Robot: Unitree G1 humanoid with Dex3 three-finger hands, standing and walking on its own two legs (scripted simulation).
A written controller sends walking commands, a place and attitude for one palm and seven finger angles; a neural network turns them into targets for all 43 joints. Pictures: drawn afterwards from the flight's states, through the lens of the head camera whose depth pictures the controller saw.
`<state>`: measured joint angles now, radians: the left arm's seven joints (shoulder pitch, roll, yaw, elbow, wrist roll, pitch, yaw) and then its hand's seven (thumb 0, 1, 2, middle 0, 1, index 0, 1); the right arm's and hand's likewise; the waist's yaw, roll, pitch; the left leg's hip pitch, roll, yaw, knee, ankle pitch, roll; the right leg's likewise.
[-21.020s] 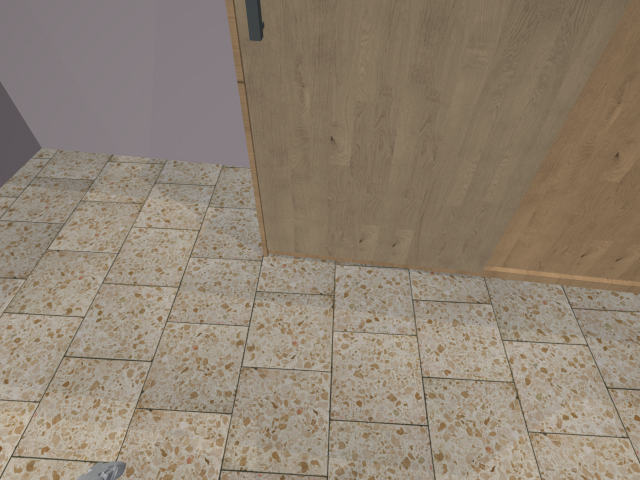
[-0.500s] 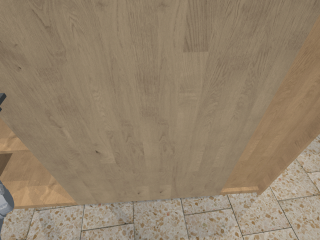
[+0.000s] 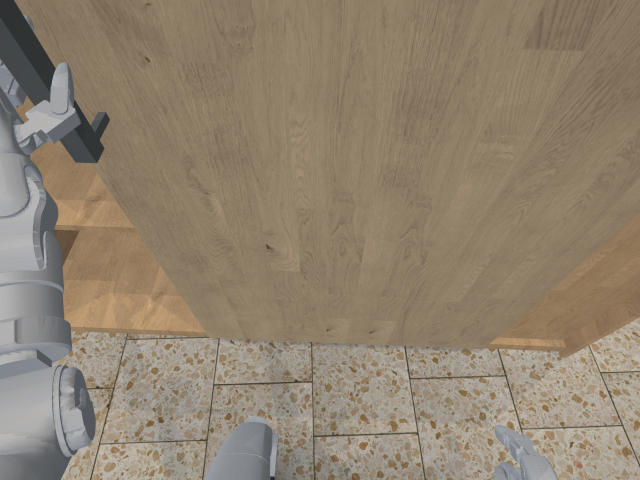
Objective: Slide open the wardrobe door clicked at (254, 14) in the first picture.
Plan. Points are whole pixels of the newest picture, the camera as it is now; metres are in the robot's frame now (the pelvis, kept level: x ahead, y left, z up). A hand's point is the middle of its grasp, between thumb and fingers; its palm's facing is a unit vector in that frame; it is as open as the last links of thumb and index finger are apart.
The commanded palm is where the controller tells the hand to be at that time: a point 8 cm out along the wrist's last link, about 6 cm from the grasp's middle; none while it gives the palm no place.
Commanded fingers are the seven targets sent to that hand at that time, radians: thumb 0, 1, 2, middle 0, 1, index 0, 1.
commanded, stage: stop walking and hold the door there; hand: left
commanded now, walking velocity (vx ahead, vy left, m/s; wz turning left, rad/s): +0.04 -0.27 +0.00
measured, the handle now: (31, 35) +0.46 +0.32 +0.26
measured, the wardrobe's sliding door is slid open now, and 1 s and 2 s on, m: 0.56 0.56 0.56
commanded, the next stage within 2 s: loosen the grip on the handle in 0.84 s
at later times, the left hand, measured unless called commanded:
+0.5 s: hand (60, 104) +0.42 +0.30 +0.22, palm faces +0.36 -0.93 -0.07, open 7.3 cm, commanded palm +0.39 +0.31 +0.19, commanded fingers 0.00 0.90 0.90 -0.45 -1.40 -0.45 -1.40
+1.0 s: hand (61, 98) +0.43 +0.30 +0.22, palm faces +0.37 -0.92 -0.13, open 7.7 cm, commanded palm +0.37 +0.34 +0.20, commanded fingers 0.00 0.42 0.67 -0.45 -1.40 -0.45 -1.40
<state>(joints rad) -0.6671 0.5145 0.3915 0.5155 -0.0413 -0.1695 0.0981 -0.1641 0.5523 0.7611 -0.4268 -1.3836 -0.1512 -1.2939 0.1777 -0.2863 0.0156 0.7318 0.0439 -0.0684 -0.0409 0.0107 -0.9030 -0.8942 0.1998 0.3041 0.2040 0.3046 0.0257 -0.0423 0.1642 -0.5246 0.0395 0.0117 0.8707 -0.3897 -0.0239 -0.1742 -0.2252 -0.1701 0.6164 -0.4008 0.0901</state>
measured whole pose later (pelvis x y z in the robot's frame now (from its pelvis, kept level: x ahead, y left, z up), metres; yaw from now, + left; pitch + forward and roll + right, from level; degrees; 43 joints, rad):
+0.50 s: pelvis +0.00 +0.06 +0.00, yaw +2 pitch -1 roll +0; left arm -0.66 0.34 0.23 0.31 -0.09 -0.08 0.12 -0.09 0.63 0.76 -0.45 -1.40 -0.12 -1.31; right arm 0.14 -0.21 0.05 0.68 0.03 -0.09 -0.06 0.01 -0.90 -0.89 0.20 0.30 0.20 0.30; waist 0.04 -0.01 0.16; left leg -0.32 0.05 0.06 0.59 -0.24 0.00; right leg -0.30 -0.02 -0.04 0.67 -0.39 0.01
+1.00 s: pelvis +0.00 +0.05 +0.01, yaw +1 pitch +1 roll +0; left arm -0.74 0.41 0.30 0.61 -0.02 -0.08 0.05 -0.10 0.60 0.73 -0.44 -1.39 -0.08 -1.27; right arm 0.22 -0.23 0.01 0.71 0.03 -0.07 -0.06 0.01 -0.90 -0.89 0.20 0.30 0.20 0.30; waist 0.01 0.00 0.04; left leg -0.34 0.08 0.06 0.53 -0.20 -0.03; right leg -0.27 0.00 -0.05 0.54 -0.28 -0.01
